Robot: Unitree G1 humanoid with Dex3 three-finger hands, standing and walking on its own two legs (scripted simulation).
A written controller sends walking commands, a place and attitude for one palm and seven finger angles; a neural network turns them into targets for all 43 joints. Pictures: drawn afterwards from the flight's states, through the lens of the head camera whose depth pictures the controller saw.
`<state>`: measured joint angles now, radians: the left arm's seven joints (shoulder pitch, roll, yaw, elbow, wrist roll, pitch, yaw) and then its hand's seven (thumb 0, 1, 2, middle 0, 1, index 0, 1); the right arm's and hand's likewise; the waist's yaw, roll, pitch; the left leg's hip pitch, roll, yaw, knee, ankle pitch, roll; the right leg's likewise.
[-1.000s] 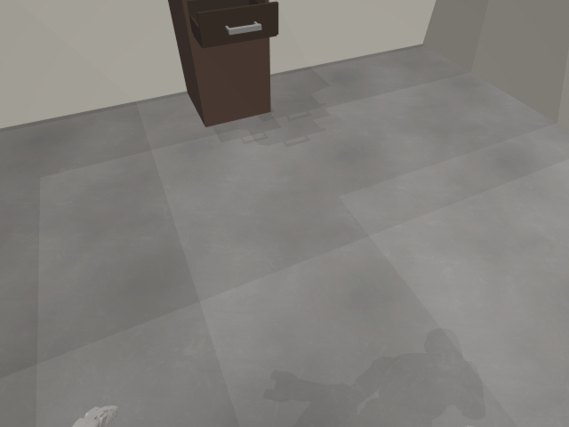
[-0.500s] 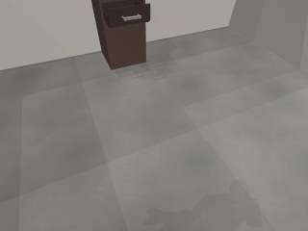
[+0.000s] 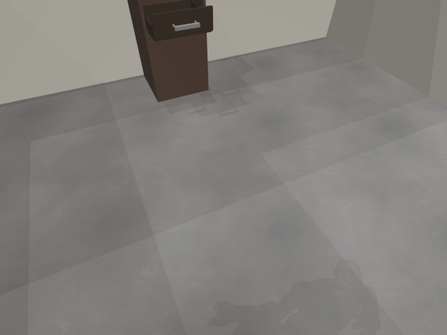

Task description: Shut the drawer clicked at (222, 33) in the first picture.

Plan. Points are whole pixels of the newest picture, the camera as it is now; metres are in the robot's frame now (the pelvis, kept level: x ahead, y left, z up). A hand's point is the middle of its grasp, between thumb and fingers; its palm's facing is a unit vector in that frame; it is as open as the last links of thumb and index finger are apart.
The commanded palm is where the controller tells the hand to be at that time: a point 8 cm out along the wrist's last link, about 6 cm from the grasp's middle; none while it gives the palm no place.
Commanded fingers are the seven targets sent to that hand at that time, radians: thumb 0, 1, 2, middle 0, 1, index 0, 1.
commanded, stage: stand and wait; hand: left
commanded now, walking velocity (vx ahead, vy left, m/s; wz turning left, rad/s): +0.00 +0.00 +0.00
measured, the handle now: (186, 25) +1.77 +0.33 -0.16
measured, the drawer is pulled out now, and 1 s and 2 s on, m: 0.18 0.18 0.18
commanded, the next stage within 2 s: look at it before walking up in 0.02 s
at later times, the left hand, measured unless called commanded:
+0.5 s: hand out of the picture +0.08 +0.25 -0.16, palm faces -0.03 -0.95 -0.32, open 7.4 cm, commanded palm none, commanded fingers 0.00 0.90 0.90 -0.20 -0.30 -0.20 -0.30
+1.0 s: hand out of the picture +0.04 +0.21 -0.18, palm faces -0.04 -0.98 -0.22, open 7.4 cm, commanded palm none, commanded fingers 0.00 0.90 0.90 -0.20 -0.30 -0.20 -0.30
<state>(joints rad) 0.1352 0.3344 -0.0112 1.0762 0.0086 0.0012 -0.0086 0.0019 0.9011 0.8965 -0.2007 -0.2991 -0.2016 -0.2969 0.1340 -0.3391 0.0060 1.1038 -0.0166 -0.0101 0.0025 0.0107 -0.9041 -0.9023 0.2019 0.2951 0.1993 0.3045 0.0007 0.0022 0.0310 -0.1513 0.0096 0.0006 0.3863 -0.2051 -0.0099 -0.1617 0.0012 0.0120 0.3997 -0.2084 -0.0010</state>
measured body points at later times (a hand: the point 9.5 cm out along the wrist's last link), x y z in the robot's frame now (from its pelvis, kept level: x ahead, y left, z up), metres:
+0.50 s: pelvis +0.00 +0.00 +0.00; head +0.01 +0.01 +0.45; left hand +0.08 +0.30 -0.13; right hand +0.09 -0.29 -0.13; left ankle +0.00 +0.13 -0.74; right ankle +0.01 -0.12 -0.74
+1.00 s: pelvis +0.04 +0.01 -0.01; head +0.03 +0.01 +0.44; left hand +0.05 +0.26 -0.16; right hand +0.05 -0.26 -0.16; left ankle +0.00 +0.13 -0.74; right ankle +0.01 -0.12 -0.74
